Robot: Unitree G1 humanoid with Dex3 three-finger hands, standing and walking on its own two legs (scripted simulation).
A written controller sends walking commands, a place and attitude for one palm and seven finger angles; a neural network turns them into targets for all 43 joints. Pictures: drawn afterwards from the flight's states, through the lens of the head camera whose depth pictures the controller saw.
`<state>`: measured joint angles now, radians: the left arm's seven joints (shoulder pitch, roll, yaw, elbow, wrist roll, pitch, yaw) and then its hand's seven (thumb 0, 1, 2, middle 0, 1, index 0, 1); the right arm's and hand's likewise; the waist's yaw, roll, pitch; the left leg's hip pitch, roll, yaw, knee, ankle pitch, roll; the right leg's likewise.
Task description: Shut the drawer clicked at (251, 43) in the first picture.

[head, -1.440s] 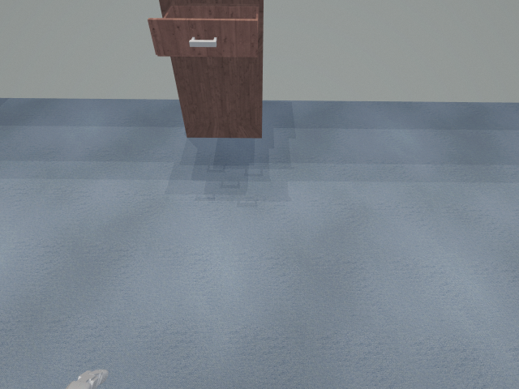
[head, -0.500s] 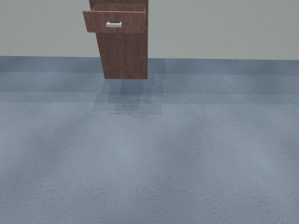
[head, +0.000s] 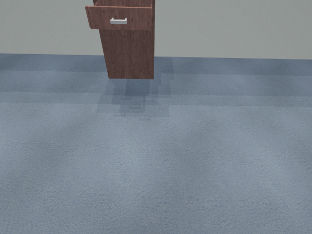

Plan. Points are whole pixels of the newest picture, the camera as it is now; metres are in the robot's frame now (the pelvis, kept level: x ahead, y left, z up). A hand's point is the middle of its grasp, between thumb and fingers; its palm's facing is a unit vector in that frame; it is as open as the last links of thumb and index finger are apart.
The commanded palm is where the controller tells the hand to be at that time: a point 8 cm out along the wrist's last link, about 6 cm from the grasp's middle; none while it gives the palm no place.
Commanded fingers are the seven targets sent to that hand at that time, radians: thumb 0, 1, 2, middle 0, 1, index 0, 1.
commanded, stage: walk to a spot facing it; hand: left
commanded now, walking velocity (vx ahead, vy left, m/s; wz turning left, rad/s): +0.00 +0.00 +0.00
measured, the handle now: (118, 20) +1.37 +0.34 -0.05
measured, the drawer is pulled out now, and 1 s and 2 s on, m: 0.30 0.30 0.30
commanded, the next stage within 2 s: take the last steps up to it in 1.90 s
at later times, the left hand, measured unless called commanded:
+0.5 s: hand out of the picture +0.04 +0.22 -0.19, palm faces +0.03 -0.99 -0.15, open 7.4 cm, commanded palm none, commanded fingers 0.00 0.90 0.90 -0.20 -0.30 -0.20 -0.30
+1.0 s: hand (111, 165) +0.38 +0.19 -0.18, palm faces +0.11 -0.98 -0.18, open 7.3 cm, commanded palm none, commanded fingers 0.00 0.90 0.90 -0.20 -0.30 -0.20 -0.30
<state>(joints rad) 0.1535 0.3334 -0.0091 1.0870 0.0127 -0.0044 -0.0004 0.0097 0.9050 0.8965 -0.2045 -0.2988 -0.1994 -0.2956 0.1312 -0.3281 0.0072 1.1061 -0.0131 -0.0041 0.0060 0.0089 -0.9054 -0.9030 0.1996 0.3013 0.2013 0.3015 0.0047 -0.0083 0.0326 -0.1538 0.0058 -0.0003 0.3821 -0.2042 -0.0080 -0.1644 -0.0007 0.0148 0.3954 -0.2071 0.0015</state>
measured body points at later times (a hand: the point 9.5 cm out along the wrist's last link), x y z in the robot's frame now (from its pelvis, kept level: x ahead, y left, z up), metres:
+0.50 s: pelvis +0.09 +0.04 -0.01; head +0.08 +0.07 +0.44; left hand +0.04 +0.28 -0.18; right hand +0.05 -0.19 -0.15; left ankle +0.02 +0.12 -0.74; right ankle +0.02 -0.09 -0.69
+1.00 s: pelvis +0.30 +0.01 -0.02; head +0.31 +0.01 +0.43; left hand +0.37 +0.24 -0.16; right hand +0.26 -0.21 -0.18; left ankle +0.20 +0.13 -0.64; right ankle +0.36 -0.06 -0.74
